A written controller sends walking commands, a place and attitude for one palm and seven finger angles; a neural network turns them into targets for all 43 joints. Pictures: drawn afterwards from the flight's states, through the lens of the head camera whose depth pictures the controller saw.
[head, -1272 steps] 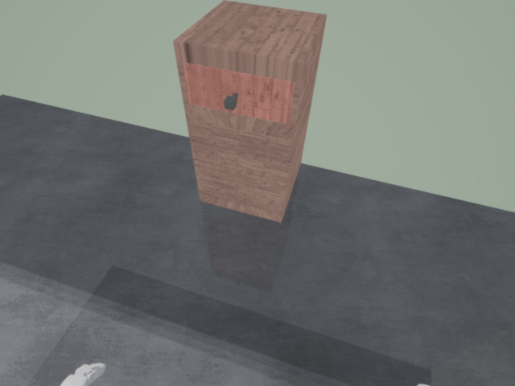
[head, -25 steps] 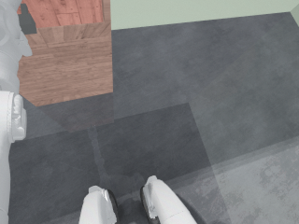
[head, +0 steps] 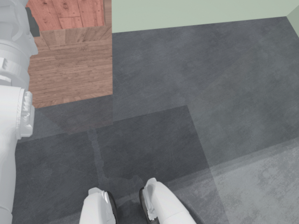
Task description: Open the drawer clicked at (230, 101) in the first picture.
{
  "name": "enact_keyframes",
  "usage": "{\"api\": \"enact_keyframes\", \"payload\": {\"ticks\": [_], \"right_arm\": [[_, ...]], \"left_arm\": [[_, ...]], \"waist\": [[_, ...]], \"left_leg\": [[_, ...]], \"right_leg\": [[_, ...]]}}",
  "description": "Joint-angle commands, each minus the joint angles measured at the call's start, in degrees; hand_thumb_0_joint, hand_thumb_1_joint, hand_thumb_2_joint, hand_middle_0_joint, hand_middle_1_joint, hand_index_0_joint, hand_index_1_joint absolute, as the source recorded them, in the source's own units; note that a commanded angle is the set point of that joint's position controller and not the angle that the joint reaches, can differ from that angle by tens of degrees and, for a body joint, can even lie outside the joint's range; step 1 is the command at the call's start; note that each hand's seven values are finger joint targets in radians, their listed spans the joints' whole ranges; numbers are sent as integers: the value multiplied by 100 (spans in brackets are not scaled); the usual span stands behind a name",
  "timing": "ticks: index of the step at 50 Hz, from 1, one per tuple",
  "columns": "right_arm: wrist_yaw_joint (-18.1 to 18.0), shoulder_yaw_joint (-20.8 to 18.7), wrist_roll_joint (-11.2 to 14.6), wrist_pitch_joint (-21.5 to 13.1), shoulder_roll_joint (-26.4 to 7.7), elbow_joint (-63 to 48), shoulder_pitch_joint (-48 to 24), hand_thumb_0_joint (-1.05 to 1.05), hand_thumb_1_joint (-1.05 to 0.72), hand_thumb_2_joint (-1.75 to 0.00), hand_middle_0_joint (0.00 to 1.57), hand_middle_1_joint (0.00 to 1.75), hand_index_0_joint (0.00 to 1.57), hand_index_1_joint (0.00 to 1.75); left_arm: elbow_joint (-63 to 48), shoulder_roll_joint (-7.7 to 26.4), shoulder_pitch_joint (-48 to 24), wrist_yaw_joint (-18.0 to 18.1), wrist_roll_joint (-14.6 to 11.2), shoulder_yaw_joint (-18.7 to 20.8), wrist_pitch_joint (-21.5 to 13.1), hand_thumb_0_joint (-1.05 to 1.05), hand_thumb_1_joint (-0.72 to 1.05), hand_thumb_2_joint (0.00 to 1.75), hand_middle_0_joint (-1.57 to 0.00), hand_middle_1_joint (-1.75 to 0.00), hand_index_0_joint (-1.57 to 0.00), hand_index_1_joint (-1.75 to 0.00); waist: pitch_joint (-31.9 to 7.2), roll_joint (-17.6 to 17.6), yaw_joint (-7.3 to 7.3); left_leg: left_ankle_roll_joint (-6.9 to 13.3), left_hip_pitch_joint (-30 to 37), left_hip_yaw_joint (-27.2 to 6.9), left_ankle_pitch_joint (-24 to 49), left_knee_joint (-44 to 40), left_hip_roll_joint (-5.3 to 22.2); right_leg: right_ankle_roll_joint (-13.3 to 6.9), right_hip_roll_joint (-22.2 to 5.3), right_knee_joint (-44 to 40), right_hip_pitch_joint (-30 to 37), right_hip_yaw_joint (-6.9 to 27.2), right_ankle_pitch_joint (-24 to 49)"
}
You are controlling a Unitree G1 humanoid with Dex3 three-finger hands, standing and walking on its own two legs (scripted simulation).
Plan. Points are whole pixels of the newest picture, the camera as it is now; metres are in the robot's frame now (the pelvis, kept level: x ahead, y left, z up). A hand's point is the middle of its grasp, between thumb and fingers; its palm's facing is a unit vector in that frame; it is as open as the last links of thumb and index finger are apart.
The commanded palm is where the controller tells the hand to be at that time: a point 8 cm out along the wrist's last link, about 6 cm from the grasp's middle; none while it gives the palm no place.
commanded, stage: re-aim the fingers above the handle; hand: left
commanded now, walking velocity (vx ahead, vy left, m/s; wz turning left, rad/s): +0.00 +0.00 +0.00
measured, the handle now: (29, 21) +0.67 +0.17 -0.01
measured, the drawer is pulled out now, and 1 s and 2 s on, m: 0.00 0.00 0.00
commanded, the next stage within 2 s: lower the fingers behind the handle in 1.02 s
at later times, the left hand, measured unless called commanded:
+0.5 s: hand (11, 21) +0.60 +0.18 +0.05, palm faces -0.11 +0.01 -0.99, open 13.8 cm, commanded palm +0.61 +0.12 +0.09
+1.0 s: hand (6, 29) +0.59 +0.19 +0.04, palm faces -0.15 +0.00 -0.99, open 13.8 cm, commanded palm +0.60 +0.13 +0.09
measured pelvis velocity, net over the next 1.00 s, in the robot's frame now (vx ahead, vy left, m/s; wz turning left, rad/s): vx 0.01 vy -0.01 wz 0.03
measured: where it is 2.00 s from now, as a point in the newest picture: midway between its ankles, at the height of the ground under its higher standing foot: (131, 216)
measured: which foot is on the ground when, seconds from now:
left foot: down 0.00-1.00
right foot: down 0.00-1.00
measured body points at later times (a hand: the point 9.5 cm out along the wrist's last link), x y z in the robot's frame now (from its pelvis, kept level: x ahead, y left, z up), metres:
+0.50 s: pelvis +0.01 -0.01 +0.02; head +0.20 +0.01 +0.42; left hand +0.60 +0.18 +0.11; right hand -0.06 -0.26 -0.09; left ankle +0.02 +0.08 -0.64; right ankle -0.01 -0.12 -0.64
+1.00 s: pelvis +0.01 -0.01 +0.02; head +0.20 -0.01 +0.43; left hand +0.59 +0.19 +0.10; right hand -0.05 -0.25 -0.10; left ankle +0.02 +0.08 -0.64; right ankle -0.01 -0.13 -0.64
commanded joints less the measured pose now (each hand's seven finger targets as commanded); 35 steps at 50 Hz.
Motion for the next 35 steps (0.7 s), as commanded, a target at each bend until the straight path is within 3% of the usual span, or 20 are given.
{"api": "enact_keyframes", "payload": {"ticks": [1,3,5,8,11,13,14,17,18,20,23,25,27,29,31,33,34,35], "right_arm": [[-31,-514,1,56,-1267,80,1677,0,-90,-90,20,30,20,30],[-15,-540,13,65,-1248,33,1669,0,-90,-90,20,30,20,30],[-38,-521,16,45,-1225,37,1641,0,-90,-90,20,30,20,30],[-103,-523,0,-43,-1233,61,1564,0,-90,-90,20,30,20,30],[-107,-516,-13,-199,-1198,83,1481,0,-90,-90,20,30,20,30],[-110,-520,-18,-227,-1231,128,1456,0,-90,-90,20,30,20,30],[-105,-529,-10,-233,-1252,110,1493,0,-90,-90,20,30,20,30],[-39,-521,40,-190,-1299,205,1487,0,-90,-90,20,30,20,30],[-17,-531,64,-151,-1321,215,1501,0,-90,-90,20,30,20,30],[13,-565,118,-81,-1338,240,1540,0,-90,-90,20,30,20,30],[21,-604,146,-32,-1294,336,1499,0,-90,-90,20,30,20,30],[0,-630,133,-48,-1265,374,1445,0,-90,-90,20,30,20,30],[-39,-643,95,-83,-1233,360,1402,0,-90,-90,20,30,20,30],[-103,-642,41,-119,-1176,341,1404,0,-90,-90,20,30,20,30],[-154,-606,-31,-165,-1151,268,1355,0,-90,-90,20,30,20,30],[-205,-540,-85,-180,-1143,206,1290,0,-90,-90,20,30,20,30],[-238,-488,-98,-178,-1133,111,1272,0,-90,-90,20,30,20,30],[-243,-450,-114,-189,-1109,23,1178,0,-90,-90,20,30,20,30]], "left_arm": [[-1392,153,-2171,88,-60,-89,-310,0,-50,30,-30,-120,-30,-120],[-1467,358,-1765,75,-166,197,-395,0,-50,30,-30,-120,-30,-120],[-1782,557,-2060,196,-239,319,-514,0,-50,30,-30,-120,-30,-120],[-2206,1229,-2531,638,-140,808,-690,0,-50,30,-30,-120,-30,-120],[-2373,1224,-2581,1132,-11,825,-729,0,-50,30,-30,-120,-30,-120],[-2259,1398,-2493,1372,70,973,-571,0,-50,30,-30,-120,-30,-120],[-2138,1302,-2431,1457,71,904,-442,0,-50,30,-30,-120,-30,-120],[-1236,806,-2279,1449,49,471,135,0,-50,30,-30,-120,-30,-120],[-1077,721,-2296,1359,17,411,300,0,-50,30,-30,-120,-30,-120],[-834,184,-2245,1045,-103,-53,559,0,-50,30,-30,-120,-30,-120],[-876,-477,-2305,381,-302,-568,497,0,-50,30,-30,-120,-30,-120],[-1264,-684,-2260,-10,-447,-689,142,0,-50,30,-30,-120,-30,-120],[-1583,-443,-2058,-204,-499,-428,-331,0,-50,30,-30,-120,-30,-120],[-1900,-186,-1937,-145,-442,-140,-789,0,-50,30,-30,-120,-30,-120],[-1993,254,-1784,199,-282,279,-1041,0,-50,30,-30,-120,-30,-120],[-1790,975,-1596,743,-104,896,-1034,0,-50,30,-30,-120,-30,-120],[-1743,1153,-1587,1045,-13,1005,-940,0,-50,30,-30,-120,-30,-120],[-1645,1123,-1539,1330,42,996,-790,0,-50,30,-30,-120,-30,-120]], "waist": [[-3385,1059,-155],[-3547,927,11],[-3608,926,28],[-3876,1017,109],[-4064,1338,163],[-4195,1197,197],[-4161,1140,155],[-3529,883,-15],[-3544,765,-50],[-3431,692,-154],[-3167,512,-337],[-3182,723,-288],[-3219,860,-143],[-3276,873,-19],[-3210,979,133],[-3170,806,334],[-3170,725,339],[-3194,686,363]], "left_leg": [[-40,3843,-655,3117,-400,60],[-41,3813,-568,3148,-415,20],[-30,3678,-531,2916,-428,-9],[-41,3588,-500,2812,-376,-30],[-83,3780,-496,2938,-357,-42],[-106,3844,-492,3209,-324,-26],[-112,3880,-489,3258,-372,-44],[-87,3632,-366,2940,-528,-78],[-88,3752,-385,3004,-604,-76],[-78,3907,-391,2979,-741,-89],[-26,4009,-414,2954,-793,-83],[-11,4195,-462,2966,-794,-75],[-7,4186,-466,2986,-713,-91],[1,4029,-442,3075,-594,-102],[-19,3686,-371,2957,-489,-118],[-22,3081,-248,2855,-351,-136],[-13,2788,-220,2787,-309,-145],[-10,2544,-173,2705,-286,-177]], "right_leg": [[-117,185,-558,477,59,1819],[-129,195,-552,759,101,1945],[-110,191,-557,849,141,1916],[-117,167,-506,934,232,1917],[-124,135,-521,924,250,1969],[-117,126,-463,1069,238,2200],[-105,128,-512,1136,205,2262],[-73,140,-738,1268,194,2248],[-63,150,-783,1337,165,2292],[-40,173,-961,1347,147,2266],[-11,179,-1079,1305,175,2328],[-9,161,-1089,1174,192,2275],[-46,138,-996,1119,234,2267],[-69,112,-856,1097,280,2401],[-115,103,-717,982,305,2305],[-148,90,-551,1181,342,2363],[-141,67,-465,1308,350,2417],[-136,48,-419,1451,362,2453]]}}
